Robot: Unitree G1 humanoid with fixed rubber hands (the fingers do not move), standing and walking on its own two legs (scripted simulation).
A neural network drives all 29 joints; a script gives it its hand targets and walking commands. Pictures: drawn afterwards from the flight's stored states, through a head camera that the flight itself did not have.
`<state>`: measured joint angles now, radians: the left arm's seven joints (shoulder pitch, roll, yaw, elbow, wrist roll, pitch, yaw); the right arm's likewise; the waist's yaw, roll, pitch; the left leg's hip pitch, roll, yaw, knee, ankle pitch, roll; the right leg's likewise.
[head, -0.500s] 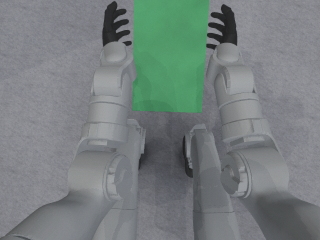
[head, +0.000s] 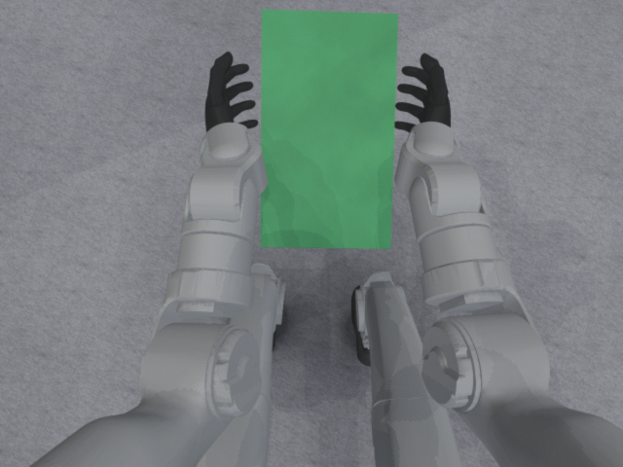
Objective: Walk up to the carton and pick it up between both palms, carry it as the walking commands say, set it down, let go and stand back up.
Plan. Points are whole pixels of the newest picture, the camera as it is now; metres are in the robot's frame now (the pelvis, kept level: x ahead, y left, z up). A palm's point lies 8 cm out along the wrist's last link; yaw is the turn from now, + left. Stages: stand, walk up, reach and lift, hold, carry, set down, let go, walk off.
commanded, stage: reach and lift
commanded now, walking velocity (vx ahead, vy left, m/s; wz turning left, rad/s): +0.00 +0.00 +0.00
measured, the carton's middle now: (323, 144) +0.48 +0.02 -0.13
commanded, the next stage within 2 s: none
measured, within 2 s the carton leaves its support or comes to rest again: neither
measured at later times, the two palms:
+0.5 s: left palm (203, 109) +0.44 +0.13 +0.05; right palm (459, 108) +0.45 -0.10 +0.04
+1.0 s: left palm (153, 23) +0.44 +0.13 +0.15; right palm (530, 43) +0.45 -0.10 +0.15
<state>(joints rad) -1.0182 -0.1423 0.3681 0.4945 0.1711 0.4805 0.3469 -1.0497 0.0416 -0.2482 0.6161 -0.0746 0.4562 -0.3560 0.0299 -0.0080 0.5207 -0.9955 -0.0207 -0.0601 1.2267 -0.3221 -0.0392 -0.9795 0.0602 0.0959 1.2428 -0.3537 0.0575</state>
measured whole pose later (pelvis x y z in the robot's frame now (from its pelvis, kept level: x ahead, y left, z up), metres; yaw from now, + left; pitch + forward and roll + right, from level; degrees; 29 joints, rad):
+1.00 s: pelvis +0.11 +0.01 +0.11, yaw +0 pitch +2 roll +0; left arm -0.57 -0.26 0.36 0.59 0.32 0.59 0.25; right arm -0.55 0.22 -0.36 0.63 -0.28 0.57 -0.25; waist 0.03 -0.01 -0.07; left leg -0.43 -0.02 -0.06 0.62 -0.23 -0.02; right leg -0.40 0.02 0.10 0.61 -0.25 0.04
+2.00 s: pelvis +0.11 +0.01 +0.12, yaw +0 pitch -3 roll +0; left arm -0.49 -0.23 0.28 0.55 0.30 0.73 0.18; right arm -0.46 0.22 -0.29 0.56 -0.27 0.71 -0.25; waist 0.03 -0.01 -0.07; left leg -0.29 -0.01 -0.06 0.55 -0.21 -0.02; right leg -0.27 0.02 0.10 0.55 -0.23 0.04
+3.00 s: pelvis +0.11 -0.02 +0.11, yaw +0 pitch -5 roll +0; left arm -0.53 -0.25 0.23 0.29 0.21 1.01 0.26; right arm -0.49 0.23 -0.24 0.24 -0.23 1.04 -0.27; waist 0.01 0.01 -0.09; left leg -0.30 0.02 -0.06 0.65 -0.29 -0.03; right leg -0.29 0.04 0.08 0.67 -0.30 0.00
